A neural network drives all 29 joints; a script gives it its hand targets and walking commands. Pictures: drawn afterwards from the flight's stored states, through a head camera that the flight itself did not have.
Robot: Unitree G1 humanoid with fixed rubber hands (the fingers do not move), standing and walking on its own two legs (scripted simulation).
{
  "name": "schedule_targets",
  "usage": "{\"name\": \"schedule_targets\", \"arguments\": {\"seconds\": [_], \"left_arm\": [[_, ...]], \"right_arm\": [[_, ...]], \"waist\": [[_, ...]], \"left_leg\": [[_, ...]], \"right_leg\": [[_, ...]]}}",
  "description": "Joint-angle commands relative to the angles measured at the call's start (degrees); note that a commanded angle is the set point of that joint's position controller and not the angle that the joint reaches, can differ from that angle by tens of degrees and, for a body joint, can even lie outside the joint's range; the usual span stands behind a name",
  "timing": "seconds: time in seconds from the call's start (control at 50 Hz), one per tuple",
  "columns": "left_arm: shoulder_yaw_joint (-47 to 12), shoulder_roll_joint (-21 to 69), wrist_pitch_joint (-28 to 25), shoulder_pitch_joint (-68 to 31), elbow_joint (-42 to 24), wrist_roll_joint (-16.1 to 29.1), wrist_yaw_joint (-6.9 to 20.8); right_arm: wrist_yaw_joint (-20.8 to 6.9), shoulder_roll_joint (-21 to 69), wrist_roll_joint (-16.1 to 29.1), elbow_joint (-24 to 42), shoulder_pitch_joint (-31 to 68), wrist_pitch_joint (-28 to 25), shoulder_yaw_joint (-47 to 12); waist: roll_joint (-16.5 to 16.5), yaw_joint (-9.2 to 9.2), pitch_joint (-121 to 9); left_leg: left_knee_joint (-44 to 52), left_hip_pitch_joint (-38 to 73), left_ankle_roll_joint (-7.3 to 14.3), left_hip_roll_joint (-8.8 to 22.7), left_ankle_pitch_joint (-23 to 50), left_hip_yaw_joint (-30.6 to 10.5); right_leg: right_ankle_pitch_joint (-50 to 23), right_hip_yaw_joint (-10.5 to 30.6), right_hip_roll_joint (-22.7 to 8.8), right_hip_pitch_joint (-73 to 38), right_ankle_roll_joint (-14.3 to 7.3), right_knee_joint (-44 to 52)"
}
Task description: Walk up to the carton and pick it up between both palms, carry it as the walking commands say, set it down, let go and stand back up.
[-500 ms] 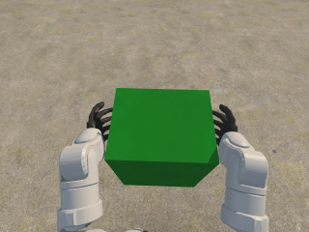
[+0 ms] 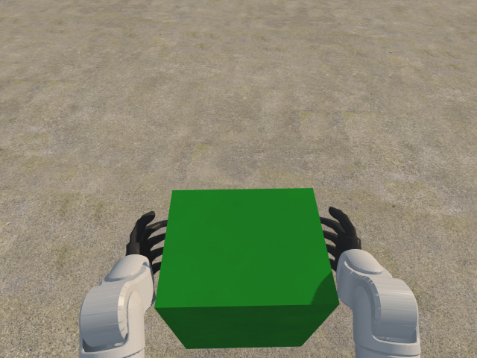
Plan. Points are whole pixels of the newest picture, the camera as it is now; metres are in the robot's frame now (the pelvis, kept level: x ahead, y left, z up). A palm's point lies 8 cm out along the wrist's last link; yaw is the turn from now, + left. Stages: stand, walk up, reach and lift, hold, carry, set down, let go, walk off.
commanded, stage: carry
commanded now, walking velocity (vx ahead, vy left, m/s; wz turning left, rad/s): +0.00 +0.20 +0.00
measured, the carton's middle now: (243, 276) +0.26 +0.01 +0.01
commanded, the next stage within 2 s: none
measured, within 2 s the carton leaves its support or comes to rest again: neither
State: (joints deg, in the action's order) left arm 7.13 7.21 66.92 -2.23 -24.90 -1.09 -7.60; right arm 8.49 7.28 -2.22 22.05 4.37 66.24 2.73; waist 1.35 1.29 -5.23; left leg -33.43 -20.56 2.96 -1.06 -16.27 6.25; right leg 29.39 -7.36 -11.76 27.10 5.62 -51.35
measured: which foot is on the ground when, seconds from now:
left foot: down 0.00-0.26, up 0.28-0.54, down 0.56-0.86, up 0.88-1.00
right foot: up 0.00-0.24, down 0.26-0.58, up 0.60-0.84, down 0.86-1.00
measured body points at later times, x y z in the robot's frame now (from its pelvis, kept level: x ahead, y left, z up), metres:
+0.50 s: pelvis -0.07 +0.08 +0.01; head -0.11 +0.06 +0.46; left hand +0.17 +0.23 +0.10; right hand +0.18 -0.08 +0.10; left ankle -0.06 +0.22 -0.70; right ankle -0.05 -0.06 -0.73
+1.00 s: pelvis -0.14 +0.19 +0.01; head -0.16 +0.17 +0.46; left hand +0.10 +0.34 +0.09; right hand +0.10 +0.03 +0.08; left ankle -0.12 +0.31 -0.68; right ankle -0.12 +0.08 -0.73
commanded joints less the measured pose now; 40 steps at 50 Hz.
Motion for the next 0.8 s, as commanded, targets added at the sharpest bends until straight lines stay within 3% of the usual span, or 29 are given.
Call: {"name": "schedule_targets", "arguments": {"seconds": [0.0,0.04,0.1,0.16,0.2,0.22,0.24,0.26,0.28,0.3,0.32,0.34,0.38,0.46,0.52,0.54,0.56,0.58,0.6,0.62,0.66,0.7,0.78], "left_arm": [[-43.77,46.68,-0.74,-29.93,-13.48,18.77,7.36],[-44.86,47.35,-0.73,-28.44,-14.15,19.88,8.06],[-44.04,45.54,-0.29,-25.80,-14.01,19.13,8.13],[-41.40,42.94,0.95,-21.75,-11.05,16.84,7.78],[-39.47,41.66,1.80,-19.75,-8.61,15.43,7.67],[-38.35,41.14,2.13,-19.33,-7.42,14.77,7.70],[-36.87,40.36,2.31,-18.68,-6.15,14.05,7.76],[-35.40,40.04,2.19,-18.19,-4.88,13.03,7.56],[-35.15,41.86,2.34,-18.66,-4.59,12.83,7.40],[-35.21,42.86,2.35,-20.13,-5.62,13.15,7.49],[-35.34,43.17,2.28,-21.89,-6.59,13.25,7.56],[-35.53,43.42,2.23,-22.96,-7.20,13.28,7.58],[-36.05,43.46,2.21,-23.06,-7.74,13.50,7.48],[-36.38,42.28,2.37,-21.60,-8.41,13.68,7.03],[-37.24,41.82,2.67,-20.70,-8.69,13.74,6.70],[-37.59,41.35,2.76,-20.31,-8.55,13.68,6.67],[-37.81,41.06,2.90,-20.25,-8.17,13.59,6.61],[-39.23,41.69,3.05,-21.75,-10.23,14.48,6.83],[-40.46,42.52,3.19,-23.80,-10.54,14.85,6.99],[-41.33,43.97,3.09,-25.84,-10.81,15.63,7.37],[-42.85,46.71,2.72,-27.45,-10.69,17.47,8.15],[-43.27,47.97,2.07,-26.43,-11.12,18.20,8.38],[-41.54,45.55,1.73,-22.86,-11.13,16.67,7.91]], "right_arm": [[-6.46,47.62,13.44,12.02,19.87,-0.72,-33.50],[-6.74,47.39,13.47,14.29,19.43,-0.99,-34.04],[-6.97,45.77,13.68,15.02,18.08,-0.42,-35.40],[-7.06,43.43,13.63,13.62,17.09,1.03,-35.70],[-7.10,42.56,13.78,11.75,17.02,2.08,-35.57],[-7.13,42.28,13.84,10.69,17.07,2.52,-35.47],[-7.14,42.25,13.74,9.82,17.27,2.86,-35.42],[-7.43,42.30,13.93,10.49,18.08,3.47,-35.87],[-7.77,42.07,15.04,11.93,22.19,3.73,-36.37],[-8.06,43.85,15.98,11.65,23.80,3.69,-36.66],[-8.25,45.18,16.45,11.01,24.80,3.76,-36.96],[-8.37,46.10,16.54,10.36,24.90,3.72,-37.04],[-8.47,46.56,16.59,9.51,23.30,3.63,-36.65],[-7.77,45.69,16.51,10.03,21.52,3.83,-36.21],[-7.48,44.88,15.98,9.45,18.59,4.25,-35.26],[-7.41,44.44,15.57,9.31,18.26,4.25,-34.79],[-7.31,43.67,14.98,9.03,18.06,4.23,-34.22],[-7.35,42.94,14.07,9.11,17.18,3.71,-33.18],[-7.67,43.78,13.95,9.61,17.39,3.54,-33.10],[-7.84,44.60,13.91,10.17,18.19,3.33,-32.85],[-7.96,46.20,14.19,12.11,20.13,2.48,-33.20],[-7.88,47.07,14.10,13.27,19.93,1.87,-33.79],[-7.57,45.81,14.35,13.70,18.57,1.97,-35.53]], "waist": [[-10.20,-1.82,-15.83],[-9.37,-1.50,-16.34],[-8.77,-1.43,-17.07],[-9.19,-1.36,-16.60],[-7.64,-0.72,-15.64],[-5.75,-0.46,-15.08],[0.17,-0.23,-14.32],[16.27,-0.38,-11.89],[17.36,-0.16,-8.53],[9.81,-0.32,-7.88],[5.52,-0.55,-7.41],[4.63,-0.92,-6.55],[6.91,-1.14,-7.17],[11.37,-0.62,-10.19],[10.74,-1.07,-13.18],[7.40,-0.76,-13.58],[2.08,-0.50,-14.02],[-13.66,-0.80,-12.22],[-16.97,-1.63,-11.46],[-14.31,-1.70,-11.00],[-11.11,-1.28,-11.76],[-9.94,-0.97,-13.31],[-9.27,-0.85,-15.75]], "left_leg": [[7.75,14.65,9.09,16.57,37.68,-12.45],[7.97,12.32,8.52,14.23,28.81,-9.82],[9.16,11.09,8.66,14.26,22.32,-12.16],[10.66,8.81,8.83,15.28,19.98,-15.18],[9.42,5.87,6.89,13.38,16.07,-13.69],[7.66,2.69,4.91,11.93,12.91,-12.23],[2.33,-4.52,2.17,9.13,8.26,-10.27],[-6.89,-14.71,-1.17,3.26,-3.90,-5.20],[-18.55,-15.01,-1.97,2.66,-12.74,-5.54],[-24.28,-14.10,-2.52,3.70,-12.06,-7.86],[-26.10,-13.32,-2.90,4.05,-9.59,-8.39],[-24.46,-13.56,-3.21,4.15,-7.16,-7.62],[-18.20,-11.64,-4.04,2.90,-6.38,-4.24],[-7.27,-6.49,-3.96,1.25,-8.14,-0.81],[7.52,2.32,-3.09,0.06,-2.66,1.24],[12.73,6.72,-2.93,1.30,0.27,0.03],[15.42,11.29,-2.14,6.37,2.62,-5.56],[16.50,11.34,1.84,17.28,9.10,-21.02],[16.15,11.06,6.02,19.45,11.67,-21.23],[15.38,8.85,7.01,18.54,11.81,-19.06],[13.66,5.72,7.56,15.60,11.12,-12.45],[12.12,6.76,6.87,13.62,10.97,-10.24],[10.92,7.74,7.64,14.63,12.66,-13.20]], "right_leg": [[4.61,2.02,4.38,8.74,-0.68,-16.45],[-0.18,2.43,4.54,7.76,-1.39,-15.68],[-0.81,1.72,6.36,4.27,-2.30,-7.49],[-1.55,1.16,8.22,-1.21,-3.39,3.54],[-7.78,-1.29,8.73,-8.21,-3.68,16.49],[-12.13,-0.78,6.91,-13.39,-3.91,23.53],[-12.80,7.32,-0.18,-19.57,-4.83,28.21],[-22.29,26.67,-15.29,-20.68,-10.99,34.77],[-28.95,28.10,-19.61,-14.94,-16.88,36.03],[-25.81,23.65,-16.98,-11.53,-16.80,35.84],[-20.06,19.47,-14.64,-9.21,-15.05,36.12],[-17.67,15.89,-12.19,-8.79,-13.01,35.65],[-21.06,11.23,-9.22,-10.01,-10.50,33.21],[-23.78,10.48,-9.06,-11.64,-9.83,31.33],[-26.23,8.26,-7.25,-11.57,-7.23,25.65],[-26.59,6.61,-5.75,-9.48,-5.44,22.53],[-21.68,4.07,-3.34,-5.47,-3.38,16.72],[-6.22,-1.93,3.39,4.77,-0.07,7.57],[4.60,-2.42,5.11,7.92,-0.49,-1.70],[5.57,0.57,5.60,8.22,-1.47,-8.68],[2.65,2.58,5.88,8.02,-3.07,-14.89],[-0.74,2.04,6.43,6.26,-3.38,-9.59],[-3.15,0.48,8.42,-2.99,-4.41,8.86]]}}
